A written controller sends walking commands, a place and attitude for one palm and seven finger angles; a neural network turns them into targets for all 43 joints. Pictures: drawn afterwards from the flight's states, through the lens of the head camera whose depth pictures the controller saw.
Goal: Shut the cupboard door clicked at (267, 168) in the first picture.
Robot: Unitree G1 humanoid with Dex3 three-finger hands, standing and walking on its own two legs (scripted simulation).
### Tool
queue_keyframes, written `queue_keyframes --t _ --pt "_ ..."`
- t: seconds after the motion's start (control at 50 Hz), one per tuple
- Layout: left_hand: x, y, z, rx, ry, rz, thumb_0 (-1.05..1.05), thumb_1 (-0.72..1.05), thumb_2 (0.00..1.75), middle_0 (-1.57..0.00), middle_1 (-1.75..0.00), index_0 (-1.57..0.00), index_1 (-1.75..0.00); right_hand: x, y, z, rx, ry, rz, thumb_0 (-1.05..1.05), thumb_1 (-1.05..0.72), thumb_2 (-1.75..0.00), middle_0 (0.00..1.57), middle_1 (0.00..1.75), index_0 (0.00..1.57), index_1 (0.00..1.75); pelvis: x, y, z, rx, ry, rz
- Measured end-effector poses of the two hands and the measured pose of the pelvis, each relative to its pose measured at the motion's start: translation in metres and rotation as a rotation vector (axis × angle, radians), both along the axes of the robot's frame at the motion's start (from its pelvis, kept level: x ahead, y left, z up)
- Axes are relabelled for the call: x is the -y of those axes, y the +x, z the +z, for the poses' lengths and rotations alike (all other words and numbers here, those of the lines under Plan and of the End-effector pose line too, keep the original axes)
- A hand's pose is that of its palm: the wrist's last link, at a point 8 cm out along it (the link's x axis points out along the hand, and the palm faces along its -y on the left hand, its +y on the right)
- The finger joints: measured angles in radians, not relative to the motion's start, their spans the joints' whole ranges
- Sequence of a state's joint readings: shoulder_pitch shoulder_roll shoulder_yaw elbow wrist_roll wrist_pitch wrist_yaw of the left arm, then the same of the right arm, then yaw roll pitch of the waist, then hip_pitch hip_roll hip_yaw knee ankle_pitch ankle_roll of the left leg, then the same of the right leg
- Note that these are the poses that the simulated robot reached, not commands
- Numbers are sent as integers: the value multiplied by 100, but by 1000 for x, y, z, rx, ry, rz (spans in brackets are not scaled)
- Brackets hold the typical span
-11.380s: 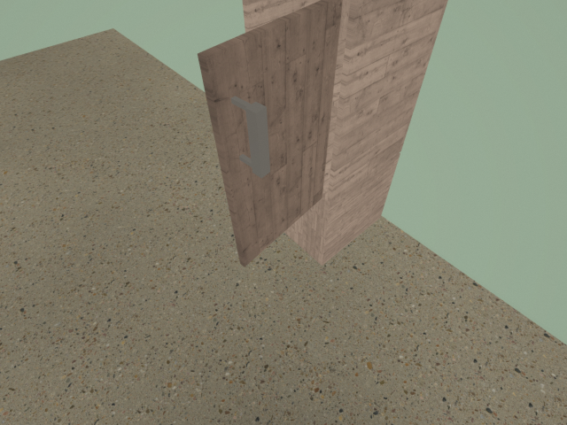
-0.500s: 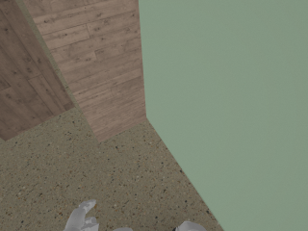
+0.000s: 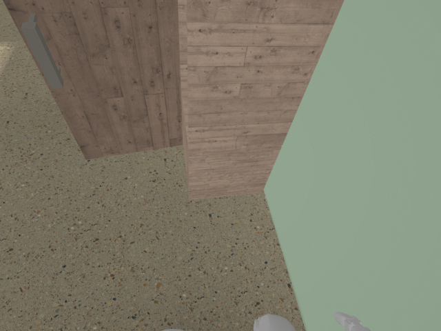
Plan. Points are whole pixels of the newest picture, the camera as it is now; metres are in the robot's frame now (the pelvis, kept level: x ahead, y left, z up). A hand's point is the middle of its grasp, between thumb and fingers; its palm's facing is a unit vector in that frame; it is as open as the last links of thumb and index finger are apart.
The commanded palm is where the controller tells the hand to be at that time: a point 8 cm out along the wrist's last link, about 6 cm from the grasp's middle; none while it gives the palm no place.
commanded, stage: turn to face it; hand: left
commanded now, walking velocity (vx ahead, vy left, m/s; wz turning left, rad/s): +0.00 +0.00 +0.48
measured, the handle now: (45, 52) +0.63 +0.47 +0.09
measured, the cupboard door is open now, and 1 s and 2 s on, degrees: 96 96 96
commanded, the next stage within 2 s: take the last steps up to it in 0.44 s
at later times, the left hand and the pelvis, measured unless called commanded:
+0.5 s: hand out of the picture +0.06 +0.12 -0.15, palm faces +0.21 -0.95 -0.24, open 7.4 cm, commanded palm none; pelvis +0.01 -0.07 +0.00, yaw +13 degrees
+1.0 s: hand out of the picture -0.09 +0.17 -0.18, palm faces +0.41 -0.89 -0.19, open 7.4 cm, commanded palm none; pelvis +0.02 +0.00 +0.00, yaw +20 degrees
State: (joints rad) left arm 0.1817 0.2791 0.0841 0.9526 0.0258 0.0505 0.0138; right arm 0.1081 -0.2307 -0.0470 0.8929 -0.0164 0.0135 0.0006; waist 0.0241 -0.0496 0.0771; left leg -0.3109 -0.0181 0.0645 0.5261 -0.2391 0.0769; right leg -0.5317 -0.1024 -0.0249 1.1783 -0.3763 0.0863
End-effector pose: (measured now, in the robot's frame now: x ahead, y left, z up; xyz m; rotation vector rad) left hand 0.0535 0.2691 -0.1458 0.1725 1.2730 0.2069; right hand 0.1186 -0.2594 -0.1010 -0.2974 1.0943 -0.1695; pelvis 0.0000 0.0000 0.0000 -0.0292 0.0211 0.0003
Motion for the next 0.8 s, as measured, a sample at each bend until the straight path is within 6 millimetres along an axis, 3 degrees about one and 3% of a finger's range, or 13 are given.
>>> queue_keyframes --t 0.1,0.2,0.34,0.42,0.5,0.62,0.7,0.8 --pt "-1 -6 10 -4 18 37 0 91 89 -19 -30 -20 -30 -13 -3 -8 -56 47 26 0 -90 -90 20 30 20 30 3 5 5 -1 0 39" --pt "15 -2 14 9 21 59 0 91 89 -19 -30 -20 -30 -11 -19 -21 -129 88 30 0 -90 -90 21 30 20 30 15 7 5 3 9 80" --pt "60 14 18 90 29 70 0 91 89 -19 -30 -20 -30 18 -40 -47 -219 129 20 0 -90 -90 21 30 20 30 48 7 -4 5 39 140" --pt "86 7 23 118 32 88 0 91 89 -20 -30 -20 -30 39 -39 -55 -250 135 30 0 -90 -90 21 30 20 30 64 6 -5 21 46 185" --pt "105 -11 27 100 12 135 0 91 89 -20 -30 -20 -30 52 -29 -47 -260 121 59 0 -90 -90 20 30 20 30 73 6 3 24 61 224" --pt "105 -46 27 79 16 224 0 93 89 -20 -30 -20 -30 53 -6 -38 -253 89 139 0 -91 -90 20 30 20 30 78 6 7 17 69 280" --pt "103 -86 22 32 -4 294 0 92 89 -20 -30 -20 -30 36 17 -32 -223 76 218 0 -91 -90 20 30 19 30 70 5 8 16 65 313" --pt "98 -149 11 -84 -46 391 0 91 89 -20 -30 -20 -30 -7 55 -21 -142 73 325 0 -91 -90 20 30 19 30 50 4 6 15 58 342"
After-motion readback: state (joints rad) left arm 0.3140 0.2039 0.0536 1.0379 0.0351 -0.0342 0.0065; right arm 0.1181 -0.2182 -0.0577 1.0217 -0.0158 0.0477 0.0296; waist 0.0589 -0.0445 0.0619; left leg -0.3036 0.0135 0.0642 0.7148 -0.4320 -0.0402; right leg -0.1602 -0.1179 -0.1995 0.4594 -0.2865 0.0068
